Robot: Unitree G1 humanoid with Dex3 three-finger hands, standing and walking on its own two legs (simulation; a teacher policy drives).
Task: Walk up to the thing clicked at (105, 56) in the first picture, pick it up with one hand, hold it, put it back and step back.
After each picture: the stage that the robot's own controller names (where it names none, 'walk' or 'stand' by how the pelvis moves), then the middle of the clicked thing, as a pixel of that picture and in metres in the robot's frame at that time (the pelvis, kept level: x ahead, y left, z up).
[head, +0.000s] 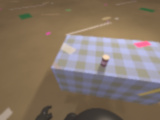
stand; (104, 60) +0.60 -0.13 -0.11
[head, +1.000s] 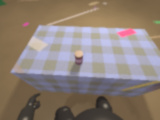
walk; (78, 57) +0.48 +0.11 -0.03
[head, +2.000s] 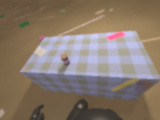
walk; (65, 59) +0.54 +0.30 -0.08
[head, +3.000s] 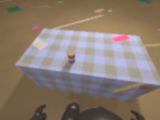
stand; (71, 57) +0.53 +0.21 -0.07
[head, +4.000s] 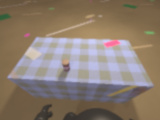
stand; (66, 65) +0.49 +0.23 -0.11
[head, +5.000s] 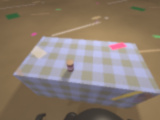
stand; (70, 65) +0.49 +0.20 -0.10
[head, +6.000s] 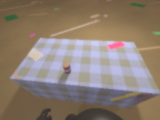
stand; (67, 67) +0.46 +0.22 -0.11
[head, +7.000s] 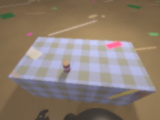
stand; (66, 66) +0.47 +0.22 -0.11
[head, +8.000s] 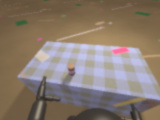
rise first; (71, 69) +0.47 +0.21 -0.10
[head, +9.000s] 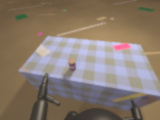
go down; (72, 64) +0.50 +0.20 -0.10
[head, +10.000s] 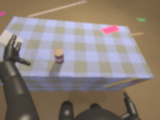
go down; (59, 56) +0.47 +0.20 -0.03
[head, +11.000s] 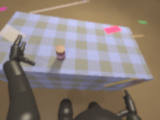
close in; (60, 53) +0.49 +0.19 -0.02
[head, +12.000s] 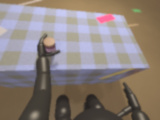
close; (50, 47) +0.51 +0.21 +0.01
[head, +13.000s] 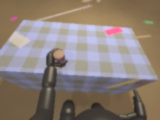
lift; (60, 59) +0.41 +0.19 +0.05
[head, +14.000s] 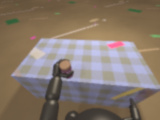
hold; (67, 69) +0.33 +0.16 +0.10
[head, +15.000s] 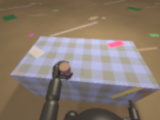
hold; (66, 71) +0.33 +0.17 +0.07
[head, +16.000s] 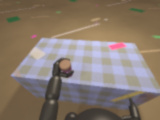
hold; (66, 69) +0.33 +0.16 +0.10
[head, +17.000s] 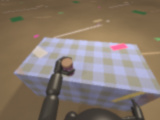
crouch; (68, 67) +0.34 +0.16 +0.10
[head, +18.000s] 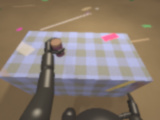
crouch; (58, 48) +0.47 +0.20 +0.12
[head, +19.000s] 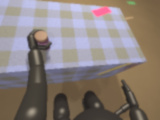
lower; (43, 41) +0.53 +0.22 +0.02
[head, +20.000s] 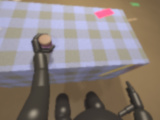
lower; (47, 44) +0.52 +0.21 +0.02
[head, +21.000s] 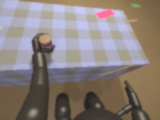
lower; (47, 44) +0.52 +0.22 +0.02
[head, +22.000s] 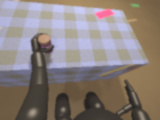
lower; (46, 44) +0.52 +0.22 +0.02
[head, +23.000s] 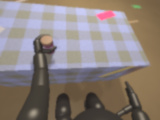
open; (48, 45) +0.51 +0.21 +0.01
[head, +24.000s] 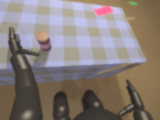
rise; (44, 42) +0.52 +0.22 +0.02
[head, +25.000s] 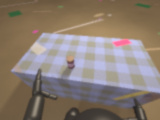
sink last; (70, 62) +0.49 +0.19 -0.05
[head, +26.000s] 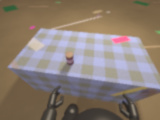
stand; (69, 58) +0.50 +0.20 -0.04
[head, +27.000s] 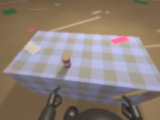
stand; (66, 61) +0.47 +0.21 -0.03
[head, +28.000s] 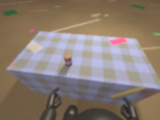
stand; (68, 60) +0.50 +0.21 -0.04
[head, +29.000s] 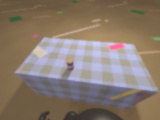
stand; (70, 64) +0.52 +0.21 -0.10
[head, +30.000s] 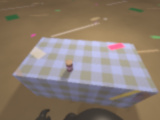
stand; (69, 65) +0.49 +0.21 -0.11
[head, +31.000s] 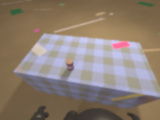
stand; (70, 64) +0.47 +0.22 -0.11
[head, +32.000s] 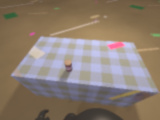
walk; (68, 65) +0.48 +0.21 -0.11
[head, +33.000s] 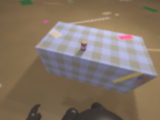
walk; (83, 45) +0.75 +0.10 -0.10
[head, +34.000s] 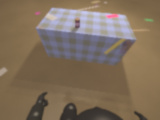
stand; (77, 23) +1.10 +0.20 -0.08
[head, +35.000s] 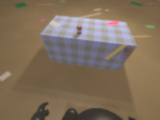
stand; (79, 29) +1.09 +0.21 -0.09
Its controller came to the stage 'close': yes
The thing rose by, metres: 0.22
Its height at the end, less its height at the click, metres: +0.00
